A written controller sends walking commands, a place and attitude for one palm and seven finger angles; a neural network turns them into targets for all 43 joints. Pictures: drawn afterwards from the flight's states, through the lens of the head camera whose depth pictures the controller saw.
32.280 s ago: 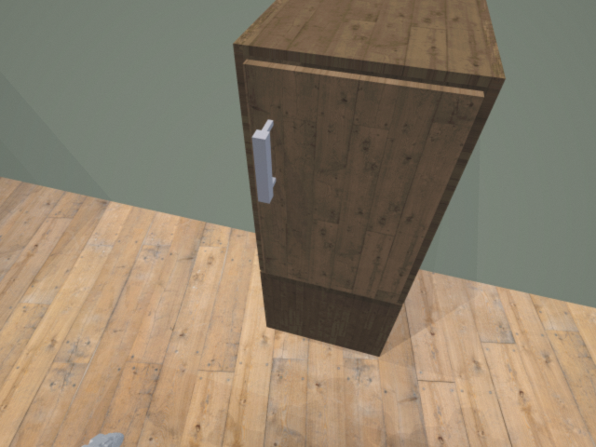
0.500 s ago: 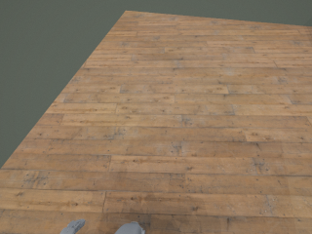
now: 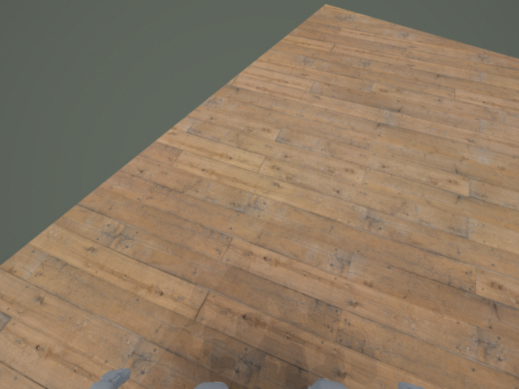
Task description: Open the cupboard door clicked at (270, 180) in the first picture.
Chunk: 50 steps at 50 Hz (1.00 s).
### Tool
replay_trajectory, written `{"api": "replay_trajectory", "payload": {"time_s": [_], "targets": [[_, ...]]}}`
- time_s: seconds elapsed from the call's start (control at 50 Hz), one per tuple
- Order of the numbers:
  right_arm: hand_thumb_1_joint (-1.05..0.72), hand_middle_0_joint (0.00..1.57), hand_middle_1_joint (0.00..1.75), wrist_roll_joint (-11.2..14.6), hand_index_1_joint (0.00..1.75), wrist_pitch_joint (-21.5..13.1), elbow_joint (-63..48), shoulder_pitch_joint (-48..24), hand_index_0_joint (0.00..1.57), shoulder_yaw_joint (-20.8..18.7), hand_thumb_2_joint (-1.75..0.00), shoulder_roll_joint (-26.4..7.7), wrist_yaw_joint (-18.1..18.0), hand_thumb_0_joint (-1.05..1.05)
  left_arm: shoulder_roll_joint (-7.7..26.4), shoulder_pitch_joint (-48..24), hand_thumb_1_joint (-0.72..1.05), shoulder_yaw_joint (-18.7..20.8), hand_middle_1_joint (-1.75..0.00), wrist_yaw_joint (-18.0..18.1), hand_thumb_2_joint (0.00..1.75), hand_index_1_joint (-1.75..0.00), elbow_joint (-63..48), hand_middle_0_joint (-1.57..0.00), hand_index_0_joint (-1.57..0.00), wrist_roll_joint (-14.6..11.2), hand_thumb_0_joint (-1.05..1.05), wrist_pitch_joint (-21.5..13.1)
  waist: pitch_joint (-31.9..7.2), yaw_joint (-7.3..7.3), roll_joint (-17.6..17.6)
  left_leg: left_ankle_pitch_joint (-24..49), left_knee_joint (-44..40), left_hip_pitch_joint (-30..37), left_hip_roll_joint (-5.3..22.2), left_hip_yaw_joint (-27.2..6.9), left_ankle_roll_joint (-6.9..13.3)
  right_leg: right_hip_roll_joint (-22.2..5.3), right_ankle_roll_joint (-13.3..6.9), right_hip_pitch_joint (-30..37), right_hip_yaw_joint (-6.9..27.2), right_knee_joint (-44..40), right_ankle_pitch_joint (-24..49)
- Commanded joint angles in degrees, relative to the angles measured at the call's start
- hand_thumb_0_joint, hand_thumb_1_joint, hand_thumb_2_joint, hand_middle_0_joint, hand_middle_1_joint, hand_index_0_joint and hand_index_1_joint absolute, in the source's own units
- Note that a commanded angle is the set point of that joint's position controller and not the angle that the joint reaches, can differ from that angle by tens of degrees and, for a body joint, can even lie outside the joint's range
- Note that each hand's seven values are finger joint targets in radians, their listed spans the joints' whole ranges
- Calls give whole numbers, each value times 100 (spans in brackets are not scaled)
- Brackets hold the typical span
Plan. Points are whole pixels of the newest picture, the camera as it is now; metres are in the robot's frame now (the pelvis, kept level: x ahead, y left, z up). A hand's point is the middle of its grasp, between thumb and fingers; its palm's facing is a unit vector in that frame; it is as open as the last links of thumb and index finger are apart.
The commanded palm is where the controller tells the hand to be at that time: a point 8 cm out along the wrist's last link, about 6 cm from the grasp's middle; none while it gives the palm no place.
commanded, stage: turn to face it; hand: left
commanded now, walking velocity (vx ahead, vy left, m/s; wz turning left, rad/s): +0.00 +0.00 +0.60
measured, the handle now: out of the picture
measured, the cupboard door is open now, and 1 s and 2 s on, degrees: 43 43 43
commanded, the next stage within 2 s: none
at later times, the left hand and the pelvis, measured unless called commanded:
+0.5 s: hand out of the picture +0.01 +0.21 -0.17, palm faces +0.35 -0.91 -0.25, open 7.4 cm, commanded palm none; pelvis +0.01 -0.02 +0.00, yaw +20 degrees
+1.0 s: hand out of the picture -0.04 +0.15 -0.17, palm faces +0.62 -0.75 -0.22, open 7.4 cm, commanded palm none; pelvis +0.04 -0.04 +0.00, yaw +38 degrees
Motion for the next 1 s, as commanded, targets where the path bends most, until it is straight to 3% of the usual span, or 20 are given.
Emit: {"api": "replay_trajectory", "payload": {"time_s": [0.0, 0.02, 0.04, 0.12, 0.22, 0.28, 0.3, 0.32, 0.34, 0.36, 0.44, 0.54, 0.6, 0.62, 0.64, 0.66, 0.76, 0.92, 0.96, 0.98], "targets": [[-90, 20, 30, 115, 30, -71, -640, -358, 20, -319, -90, -803, -26, 0, 987, 952, 90, 290, -30, 80, 90, -30, -259, -20, -20, 66, 0, -256, -735, 376, -740, -609, 360, -1429, 126, -476, 207, -877, -389, 2055, 1038, -2728, 385], [-90, 20, 30, 120, 30, -84, -770, -386, 20, -270, -90, -521, 7, 0, 1422, 917, 90, 347, -30, 110, 90, -30, -334, -20, -20, 105, 0, -273, -729, 435, -2066, -1913, 2033, -1735, -464, 333, -121, -2378, -1083, 1831, 2573, -3372, 575], [-90, 20, 30, 82, 30, -71, -771, -335, 20, -280, -90, -694, 41, 0, 1375, 737, 90, 289, -30, 125, 90, -30, -427, -20, -20, 55, 0, -271, -722, 331, -1542, -1885, 3122, -1475, -118, 58, -37, -2539, -1422, 1178, 2383, -3280, 471], [-90, 20, 30, 96, 30, 19, -443, -168, 20, -214, -90, -400, 107, 0, 710, 31, 90, 132, -30, 170, 90, -30, -553, -20, -20, 58, 0, -287, -601, -82, -1462, -1149, 3210, -1191, 197, 397, -234, -1584, -1056, 1133, 438, -2639, 2664], [-90, 20, 30, 145, 30, -56, -485, -453, 20, -91, -90, -156, 139, 0, 1026, 661, 90, 239, -30, 147, 90, -30, -268, -20, -20, 71, 0, -322, -834, 274, -1219, -1203, 1146, -670, 19, 949, -233, -1765, -1071, 2042, 38, -2073, 4167], [-90, 20, 30, 136, 30, -91, -427, -72, 20, -111, -90, -279, 115, 0, 1086, 559, 90, 284, -30, 102, 90, -30, -213, -20, -20, 25, 0, -295, -924, 67, -1213, -348, -46, 164, -42, 1046, -140, -1715, -766, 1697, -293, -1610, 3728], [-90, 20, 30, 128, 30, -115, -373, 188, 20, -152, -90, -437, 119, 0, 1016, 440, 90, 280, -30, 86, 90, -30, -236, -20, -20, -2, 0, -274, -1023, -97, -964, 223, -704, 763, 66, 869, -71, -1633, -545, 1318, -490, -1153, 3247], [-90, 20, 30, 76, 30, -169, -323, 547, 20, -282, -90, -934, 91, 0, 789, 434, 90, 267, -30, 59, 90, -30, -369, -20, -20, -46, 0, -230, -1263, -297, 282, 1429, -1059, 1673, 969, -281, 326, -1216, -174, 288, -844, -137, 1891], [-90, 20, 30, 40, 30, -167, -274, 959, 20, -436, -90, -1534, 35, 0, 375, 176, 90, 126, -30, 33, 90, -30, -643, -20, -20, -59, 0, -201, -1239, -555, 1798, 3584, -1274, 2127, 2436, -2160, 1244, -467, 182, -1143, -757, 1147, -1409], [-90, 20, 30, 34, 30, -148, -141, 1263, 20, -438, -90, -1570, -21, 0, 560, -270, 90, 114, -30, 68, 90, -30, -759, -20, -20, 20, 0, -135, -1227, -700, 981, 3059, -1235, 1921, 2551, -2228, 1561, -430, 69, -1295, -95, 1858, -1339], [-90, 20, 30, 33, 30, -227, -320, 337, 20, -285, -90, -1055, -161, 0, 431, -150, 90, 159, -30, 18, 90, -30, -406, -20, -20, -19, 0, -100, -864, -170, 839, 2560, -1181, 1106, 1415, -1047, 1010, -313, 79, -1003, 209, 1854, -98], [-90, 20, 30, 1, 30, -165, -309, 235, 20, -339, -90, -1157, -131, 0, 339, -85, 90, 127, -30, 8, 90, -30, -392, -20, -20, -55, 0, -102, -819, -148, 771, 1936, -1139, 630, 1190, -1181, 944, 78, 2, 76, -38, 73, -143], [-90, 20, 30, 48, 30, -109, -414, -84, 20, -362, -90, -1112, -101, 0, 448, 479, 90, 170, -30, 29, 90, -30, -289, -20, -20, -50, 0, -167, -804, 146, 767, 1325, -786, -125, 907, -1216, 699, 234, -67, 1280, -139, -1401, 762], [-90, 20, 30, 90, 30, -101, -488, -152, 20, -338, -90, -915, -80, 0, 677, 715, 90, 237, -30, 68, 90, -30, -257, -20, -20, -24, 0, -225, -862, 287, 177, 627, -287, -710, 542, -1014, 430, -191, -165, 2001, 258, -2327, 930], [-90, 20, 30, 135, 30, -102, -606, -91, 20, -282, -90, -512, -38, 0, 1239, 867, 90, 349, -30, 130, 90, -30, -249, -20, -20, 73, 0, -281, -857, 361, -1604, -1029, 1065, -1727, -298, -49, -33, -1754, -711, 2495, 1981, -3055, 928], [-90, 20, 30, 92, 30, -100, -688, -209, 20, -289, -90, -617, 0, 0, 1404, 776, 90, 312, -30, 130, 90, -30, -302, -20, -20, 56, 0, -264, -730, 387, -1812, -2061, 2561, -1583, -293, 131, -85, -2591, -1285, 1736, 2350, -3217, 1274], [-90, 20, 30, 108, 30, 18, -371, -180, 20, -195, -90, -347, 93, 0, 711, 211, 90, 134, -30, 171, 90, -30, -423, -20, -20, 31, 0, -320, -649, -9, -1401, -1138, 2995, -1297, 125, 419, -281, -1544, -1059, 1699, 245, -2431, 3817], [-90, 20, 30, 137, 30, -80, -430, -262, 20, -108, -90, -294, 121, 0, 1074, 612, 90, 286, -30, 119, 90, -30, -182, -20, -20, 32, 0, -297, -845, 97, -1236, -480, 110, 46, -76, 1019, -134, -1713, -822, 1878, -284, -1656, 4104], [-90, 20, 30, 80, 30, -160, -301, 411, 20, -244, -90, -847, 95, 0, 902, 467, 90, 277, -30, 68, 90, -30, -299, -20, -20, -47, 0, -256, -1246, -321, -105, 1182, -962, 1693, 576, 205, 211, -1385, -295, 639, -771, -231, 2719], [-90, 20, 30, 31, 30, -181, -260, 834, 20, -431, -90, -1514, 49, 0, 455, 335, 90, 161, -30, 21, 90, -30, -543, -20, -20, -73, 0, -231, -1354, -559, 1724, 3422, -1150, 2417, 2263, -2010, 1138, -519, 149, -1005, -857, 1170, -1067]]}}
